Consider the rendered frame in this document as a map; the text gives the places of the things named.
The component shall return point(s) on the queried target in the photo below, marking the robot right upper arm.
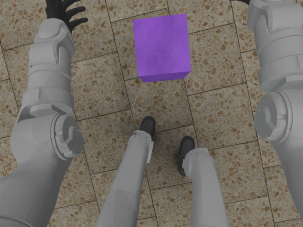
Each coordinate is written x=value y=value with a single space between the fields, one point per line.
x=279 y=119

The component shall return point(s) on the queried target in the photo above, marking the carton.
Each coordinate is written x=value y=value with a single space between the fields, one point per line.
x=162 y=48

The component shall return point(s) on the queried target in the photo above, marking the right robot shin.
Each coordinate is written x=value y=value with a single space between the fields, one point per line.
x=203 y=150

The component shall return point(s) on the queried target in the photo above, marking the robot left forearm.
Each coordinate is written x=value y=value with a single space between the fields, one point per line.
x=49 y=72

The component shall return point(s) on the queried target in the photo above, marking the robot left upper arm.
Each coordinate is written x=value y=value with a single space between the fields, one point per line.
x=44 y=148

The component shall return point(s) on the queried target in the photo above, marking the left robot foot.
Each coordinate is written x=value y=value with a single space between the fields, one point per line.
x=148 y=125

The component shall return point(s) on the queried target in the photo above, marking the robot right forearm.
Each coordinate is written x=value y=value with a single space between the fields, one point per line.
x=278 y=29

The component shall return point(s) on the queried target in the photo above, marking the left robot hand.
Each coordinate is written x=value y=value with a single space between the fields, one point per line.
x=57 y=9

